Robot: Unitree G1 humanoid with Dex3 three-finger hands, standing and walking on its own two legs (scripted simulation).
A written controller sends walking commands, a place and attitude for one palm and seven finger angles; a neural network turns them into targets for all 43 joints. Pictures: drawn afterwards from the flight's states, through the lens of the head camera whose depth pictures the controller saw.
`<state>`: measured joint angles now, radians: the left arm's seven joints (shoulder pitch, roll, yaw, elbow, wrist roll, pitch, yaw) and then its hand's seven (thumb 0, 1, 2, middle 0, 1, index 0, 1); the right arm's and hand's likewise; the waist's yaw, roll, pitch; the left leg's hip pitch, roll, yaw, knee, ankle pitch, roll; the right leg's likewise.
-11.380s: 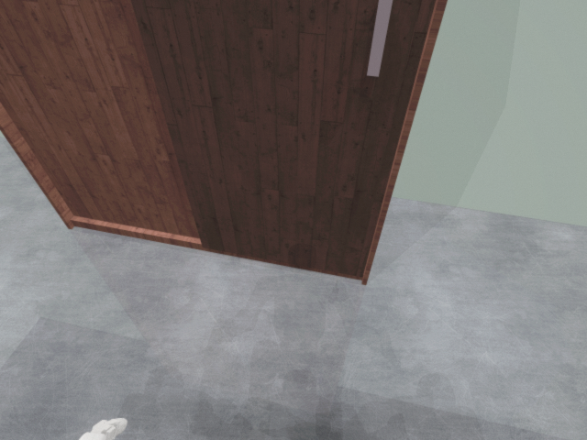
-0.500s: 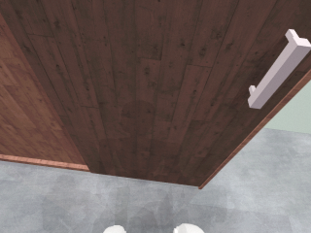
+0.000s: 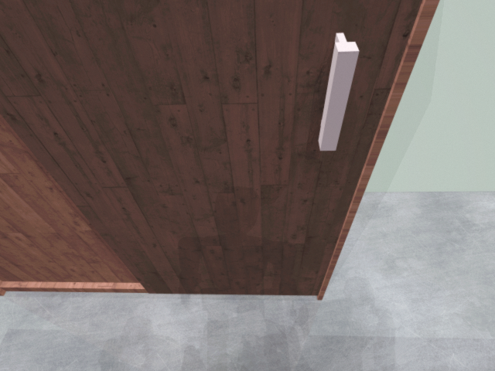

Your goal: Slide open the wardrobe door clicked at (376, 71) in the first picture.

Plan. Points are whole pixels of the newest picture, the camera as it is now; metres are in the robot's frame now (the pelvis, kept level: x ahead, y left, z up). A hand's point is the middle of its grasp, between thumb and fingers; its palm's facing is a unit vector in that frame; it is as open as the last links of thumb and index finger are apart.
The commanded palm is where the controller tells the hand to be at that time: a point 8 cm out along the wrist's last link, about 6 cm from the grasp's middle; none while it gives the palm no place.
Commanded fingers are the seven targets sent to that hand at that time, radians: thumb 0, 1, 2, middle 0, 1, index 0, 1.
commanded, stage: come to a stop and stand still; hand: right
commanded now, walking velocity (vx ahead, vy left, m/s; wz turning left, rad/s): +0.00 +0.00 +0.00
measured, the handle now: (333, 95) +0.47 -0.13 +0.21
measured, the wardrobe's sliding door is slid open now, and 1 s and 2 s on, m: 0.00 0.00 0.00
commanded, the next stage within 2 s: look again from close up in 1.62 s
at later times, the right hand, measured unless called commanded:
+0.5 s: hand out of the picture -0.02 -0.18 -0.18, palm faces +0.02 +0.98 -0.21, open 7.4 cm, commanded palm none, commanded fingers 0.00 -0.90 -0.90 0.20 0.30 0.20 0.30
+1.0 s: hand out of the picture -0.10 -0.19 -0.18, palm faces +0.02 +0.98 -0.19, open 7.4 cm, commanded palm none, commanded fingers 0.00 -0.90 -0.90 0.20 0.30 0.20 0.30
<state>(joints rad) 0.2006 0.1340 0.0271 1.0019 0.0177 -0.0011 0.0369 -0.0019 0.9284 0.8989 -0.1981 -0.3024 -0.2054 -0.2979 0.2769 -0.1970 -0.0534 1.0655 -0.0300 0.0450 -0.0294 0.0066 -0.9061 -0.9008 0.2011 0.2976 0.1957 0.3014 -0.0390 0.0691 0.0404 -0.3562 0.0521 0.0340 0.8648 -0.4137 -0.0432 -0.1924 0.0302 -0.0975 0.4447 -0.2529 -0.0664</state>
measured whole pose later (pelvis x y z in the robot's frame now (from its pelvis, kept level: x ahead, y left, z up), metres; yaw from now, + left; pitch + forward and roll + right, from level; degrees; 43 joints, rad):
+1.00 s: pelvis -0.08 -0.02 -0.01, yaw +0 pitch -2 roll +1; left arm 0.33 0.16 0.02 1.02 0.02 0.02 0.01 0.01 0.91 0.90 -0.20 -0.30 -0.20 -0.30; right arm 0.42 -0.15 0.01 1.01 -0.03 0.00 -0.04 0.01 -0.90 -0.90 0.20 0.30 0.20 0.30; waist 0.00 -0.01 -0.01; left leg -0.25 0.02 0.05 0.51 -0.22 0.00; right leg -0.30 0.02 -0.11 0.51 -0.18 -0.08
